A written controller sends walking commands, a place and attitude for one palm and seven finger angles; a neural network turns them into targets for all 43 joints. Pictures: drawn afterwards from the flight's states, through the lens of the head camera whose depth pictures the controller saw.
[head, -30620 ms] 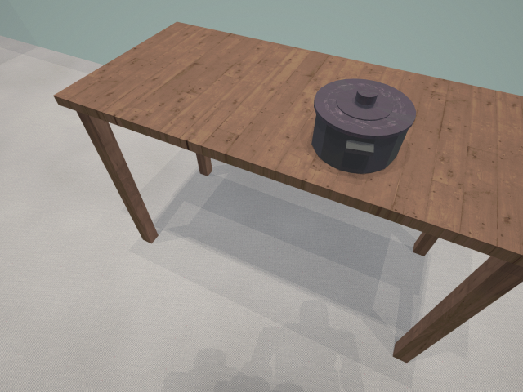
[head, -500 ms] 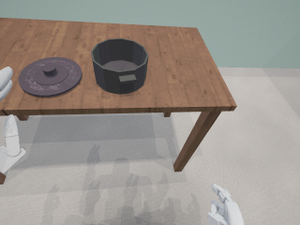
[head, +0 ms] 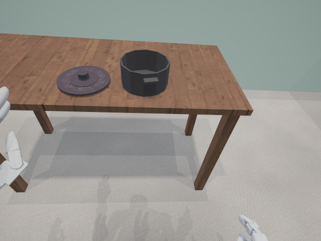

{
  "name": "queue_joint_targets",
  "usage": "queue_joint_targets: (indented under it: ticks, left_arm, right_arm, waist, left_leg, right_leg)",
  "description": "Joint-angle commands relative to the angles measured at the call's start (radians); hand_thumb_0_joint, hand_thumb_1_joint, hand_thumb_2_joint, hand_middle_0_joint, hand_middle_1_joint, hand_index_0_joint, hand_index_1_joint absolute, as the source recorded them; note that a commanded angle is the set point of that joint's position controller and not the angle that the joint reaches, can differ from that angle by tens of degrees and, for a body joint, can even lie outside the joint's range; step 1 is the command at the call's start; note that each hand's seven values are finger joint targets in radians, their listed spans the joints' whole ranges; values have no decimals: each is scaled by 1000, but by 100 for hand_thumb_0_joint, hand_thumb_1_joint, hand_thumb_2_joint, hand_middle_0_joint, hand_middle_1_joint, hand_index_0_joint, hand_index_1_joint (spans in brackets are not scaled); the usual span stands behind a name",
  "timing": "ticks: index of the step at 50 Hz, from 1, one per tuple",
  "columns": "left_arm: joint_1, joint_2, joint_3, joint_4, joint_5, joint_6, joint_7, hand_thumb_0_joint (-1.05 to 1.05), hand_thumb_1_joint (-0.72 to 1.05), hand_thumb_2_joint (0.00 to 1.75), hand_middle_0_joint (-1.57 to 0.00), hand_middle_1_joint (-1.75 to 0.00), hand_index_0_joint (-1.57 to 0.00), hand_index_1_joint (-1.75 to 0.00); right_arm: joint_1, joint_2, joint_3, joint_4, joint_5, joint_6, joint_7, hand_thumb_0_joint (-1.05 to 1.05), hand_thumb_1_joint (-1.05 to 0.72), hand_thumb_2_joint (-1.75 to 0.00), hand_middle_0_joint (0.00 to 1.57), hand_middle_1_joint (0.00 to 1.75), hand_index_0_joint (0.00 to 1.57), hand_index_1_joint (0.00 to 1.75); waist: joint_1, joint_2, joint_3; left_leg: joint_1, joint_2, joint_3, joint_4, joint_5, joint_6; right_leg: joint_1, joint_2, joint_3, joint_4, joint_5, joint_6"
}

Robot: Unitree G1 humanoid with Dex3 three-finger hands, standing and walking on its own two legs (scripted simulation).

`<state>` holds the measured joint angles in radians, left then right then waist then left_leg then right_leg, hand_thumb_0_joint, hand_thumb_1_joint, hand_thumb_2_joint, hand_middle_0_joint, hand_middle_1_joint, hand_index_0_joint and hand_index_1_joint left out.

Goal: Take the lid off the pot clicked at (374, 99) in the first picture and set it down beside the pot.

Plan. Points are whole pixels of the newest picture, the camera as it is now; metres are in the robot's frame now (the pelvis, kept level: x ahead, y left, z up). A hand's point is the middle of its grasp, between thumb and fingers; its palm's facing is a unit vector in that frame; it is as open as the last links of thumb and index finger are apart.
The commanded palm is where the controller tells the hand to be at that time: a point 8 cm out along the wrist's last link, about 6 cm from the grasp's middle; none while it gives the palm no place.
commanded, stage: stop stepping back and stand still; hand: left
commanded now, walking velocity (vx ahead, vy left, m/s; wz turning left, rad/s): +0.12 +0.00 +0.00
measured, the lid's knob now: (83, 74) +0.71 +0.34 +0.03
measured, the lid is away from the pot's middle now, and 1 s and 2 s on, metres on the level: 0.25 0.25 0.25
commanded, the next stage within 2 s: let the arm hang, fingers relaxed in 0.26 s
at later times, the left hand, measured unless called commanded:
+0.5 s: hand (58, 196) +0.23 +0.26 -0.02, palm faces +0.21 -0.91 -0.35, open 7.4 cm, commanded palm none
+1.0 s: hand out of the picture +0.05 +0.19 -0.17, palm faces +0.08 -0.98 -0.20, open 7.3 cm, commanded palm none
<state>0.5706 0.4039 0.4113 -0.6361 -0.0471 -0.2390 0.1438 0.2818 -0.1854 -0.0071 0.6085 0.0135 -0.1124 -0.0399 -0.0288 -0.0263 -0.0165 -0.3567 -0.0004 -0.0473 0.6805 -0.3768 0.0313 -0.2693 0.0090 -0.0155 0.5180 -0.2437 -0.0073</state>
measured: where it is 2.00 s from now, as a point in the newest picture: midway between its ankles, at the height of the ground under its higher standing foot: outside the picture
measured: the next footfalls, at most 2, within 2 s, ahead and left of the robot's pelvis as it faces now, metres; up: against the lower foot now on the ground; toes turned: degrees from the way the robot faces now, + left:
none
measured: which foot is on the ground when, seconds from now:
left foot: down 0.00-1.00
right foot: down 0.00-1.00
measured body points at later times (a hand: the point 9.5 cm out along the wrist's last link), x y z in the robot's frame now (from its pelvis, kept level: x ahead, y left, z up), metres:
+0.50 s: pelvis +0.01 +0.02 -0.01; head +0.01 +0.02 +0.44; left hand +0.22 +0.31 +0.00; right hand +0.15 -0.23 -0.12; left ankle +0.04 +0.11 -0.73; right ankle -0.01 -0.10 -0.72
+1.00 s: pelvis +0.05 +0.00 +0.01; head +0.08 +0.02 +0.45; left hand +0.04 +0.24 -0.16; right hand +0.04 -0.21 -0.15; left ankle +0.01 +0.10 -0.73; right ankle +0.02 -0.10 -0.73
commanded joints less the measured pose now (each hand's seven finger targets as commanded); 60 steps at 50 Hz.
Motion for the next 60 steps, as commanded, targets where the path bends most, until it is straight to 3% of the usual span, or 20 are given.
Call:
queue_joint_targets:
  ticks: [1, 4, 5, 7, 11, 15, 17, 18, 21, 24, 26, 29, 31, 32, 34, 36, 40, 43, 49, 60]
  left_arm:
    - [-81, 160, 83, -204, -3, -48, 14, 0, 90, 90, -20, -30, -20, -30]
    - [-132, 168, 91, -268, -8, -51, 22, 0, 90, 90, -20, -30, -20, -30]
    - [-144, 184, 113, -266, 8, -40, 24, 0, 90, 90, -20, -30, -20, -30]
    - [-71, 152, 91, -183, 5, -20, 18, 0, 90, 90, -20, -30, -20, -30]
    - [0, 153, 80, -203, 4, -14, 13, 0, 90, 90, -20, -30, -20, -30]
    - [-83, 194, 111, -222, -4, -37, 8, 0, 90, 90, -20, -30, -20, -30]
    - [-37, 165, 101, -223, -9, -32, 13, 0, 90, 90, -20, -30, -20, -30]
    - [-126, -64, -304, 685, 95, 124, -104, 0, 90, 90, -20, -30, -20, -30]
    - [-158, -138, -309, 782, 90, 237, -131, 0, 90, 90, -20, -30, -20, -30]
    - [-315, -126, -321, 929, 77, 240, -122, 0, 90, 90, -20, -30, -20, -30]
    - [-339, -112, -326, 1075, 65, 244, -121, 0, 90, 90, -20, -30, -20, -30]
    - [-229, -80, -339, 1295, 62, 241, -127, 0, 90, 90, -20, -30, -20, -30]
    - [-261, 10, -344, 1371, 67, 228, -119, 0, 90, 90, -20, -30, -20, -30]
    - [-325, 10, -357, 1388, 66, 224, -122, 0, 90, 90, -20, -30, -20, -30]
    - [-353, -66, -335, 1419, 71, 218, -106, 0, 90, 90, -20, -30, -20, -30]
    - [-353, -86, -340, 1465, 67, 215, -104, 0, 90, 90, -20, -30, -20, -30]
    - [-280, -147, -363, 1544, 51, 225, -111, 0, 90, 90, -20, -30, -20, -30]
    - [-276, -146, -376, 1598, 44, 228, -109, 0, 90, 90, -20, -30, -20, -30]
    - [-268, -155, -387, 1655, 49, 235, -102, 0, 90, 90, -20, -30, -20, -30]
    - [-271, -172, -382, 1677, 53, 234, -98, 0, 90, 90, -20, -30, -20, -30]
  right_arm:
    - [-117, -127, -45, -154, -5, -49, -10, 0, -90, -90, 20, 30, 20, 30]
    - [-153, -155, -32, -180, 3, -57, -26, 0, -90, -90, 20, 30, 20, 30]
    - [-151, -122, -26, -182, 0, -68, -27, 0, -90, -90, 20, 30, 20, 30]
    - [-142, -111, -28, -169, 1, -80, -5, 0, -90, -90, 20, 30, 20, 30]
    - [-149, -119, -20, -176, -5, -68, -6, 0, -90, -90, 20, 30, 20, 30]
    - [-117, -117, -38, -148, -15, -55, -10, 0, -90, -90, 20, 30, 20, 30]
    - [-121, -124, -51, -142, -6, -51, -9, 0, -90, -90, 20, 30, 20, 30]
    - [-93, -253, -114, 104, 1, -100, 67, 0, -90, -90, 20, 30, 20, 30]
    - [-40, -199, -83, 81, -25, 30, 44, 0, -90, -90, 20, 30, 20, 30]
    - [2, -216, -87, 83, -59, 50, 26, 0, -90, -90, 20, 30, 20, 30]
    - [-39, -198, -78, 106, -62, 65, 12, 0, -90, -90, 20, 30, 20, 30]
    - [-115, -163, -62, 140, -36, 77, 9, 0, -90, -90, 20, 30, 20, 30]
    - [-59, -94, -57, 174, -14, 89, 18, 0, -90, -90, 20, 30, 20, 30]
    - [-19, -102, -64, 215, -16, 100, 24, 0, -90, -90, 20, 30, 20, 30]
    - [13, -76, -73, 245, -28, 113, 20, 0, -90, -90, 20, 30, 20, 30]
    - [55, -67, -68, 284, -25, 104, 19, 0, -90, -90, 20, 30, 20, 30]
    - [97, -66, -56, 336, -27, 97, 4, 0, -90, -90, 20, 30, 20, 30]
    - [127, -64, -49, 370, -18, 90, -15, 0, -90, -90, 20, 30, 20, 30]
    - [111, -36, -47, 400, -14, 99, -16, 0, -90, -90, 20, 30, 20, 30]
    - [94, -19, -47, 433, -19, 99, -12, 0, -90, -90, 20, 30, 20, 30]
  waist:
    - [-18, -60, 21]
    - [-17, 342, 67]
    - [-9, 370, 81]
    - [13, 200, 84]
    - [19, 175, 0]
    - [-12, -34, -31]
    - [-3, -86, -18]
    - [-62, 10, -8]
    - [-13, 70, -46]
    - [-23, 5, -20]
    - [13, 48, -27]
    - [92, 83, -96]
    - [40, -64, -22]
    - [10, -4, -5]
    - [-1, -68, 60]
    - [-9, 2, 6]
    - [18, 54, -8]
    - [13, 141, -68]
    - [21, 33, 32]
    - [18, 27, 81]
  left_leg:
    - [113, 28, 18, -53, -89, 23]
    - [-8, 229, -369, -552, -529, 92]
    - [-116, 285, -443, -615, -579, 127]
    - [-127, 248, -338, -535, -356, 136]
    - [-97, 152, -146, -405, -218, 59]
    - [-4, 15, 8, -61, 2, 0]
    - [88, 21, 9, -85, 69, 4]
    - [87, 95, -16, 47, 335, -6]
    - [45, 223, -326, -228, 331, 110]
    - [134, 291, -466, -296, 631, 216]
    - [130, 278, -391, -291, 689, 217]
    - [-12, 144, -171, -183, 482, 83]
    - [-102, -51, 32, 16, 7, -23]
    - [-22, -37, 26, 84, -61, -27]
    - [-53, -2, 11, 134, -22, -17]
    - [-13, 27, 6, 51, -27, -7]
    - [182, 131, -92, -239, 328, 51]
    - [253, 164, -101, -239, 624, 74]
    - [187, 115, -42, -249, 408, 41]
    - [178, 103, -30, -277, 316, 37]
  right_leg:
    - [-192, -210, 227, -249, -480, -110]
    - [-158, 65, -33, 258, -297, 5]
    - [-134, 71, 14, 462, -247, 9]
    - [-111, 19, 50, 421, -224, 0]
    - [167, 27, -23, -83, -143, -7]
    - [52, -220, 333, -326, -237, -116]
    - [-5, -204, 282, -292, -181, -122]
    - [-150, -218, 44, 12, 132, -108]
    - [-159, -8, -31, 266, -148, -14]
    - [-285, -3, 95, 476, -285, -11]
    - [-227, -21, 138, 441, -292, -3]
    - [164, -23, 134, 36, -42, -6]
    - [142, -272, 481, -241, 27, -107]
    - [24, -290, 490, -289, -145, -168]
    - [22, -248, 466, -287, -1, -169]
    - [97, -240, 371, -216, 197, -205]
    - [37, -64, 141, -101, 197, -65]
    - [100, -40, 68, -46, 255, -39]
    - [120, -64, 96, -107, 247, -48]
    - [102, -70, 118, -122, 222, -54]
